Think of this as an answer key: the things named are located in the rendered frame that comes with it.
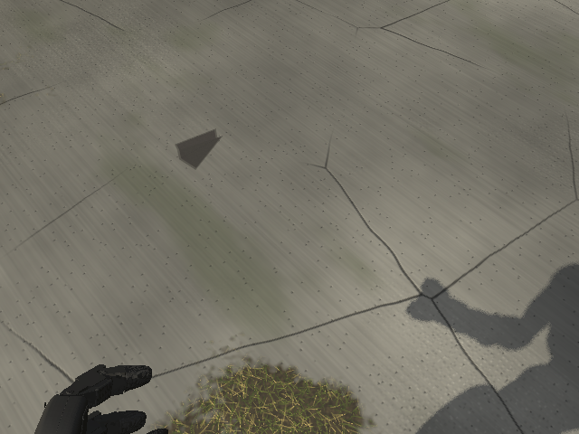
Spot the robot left hand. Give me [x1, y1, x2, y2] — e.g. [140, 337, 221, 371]
[34, 364, 168, 434]

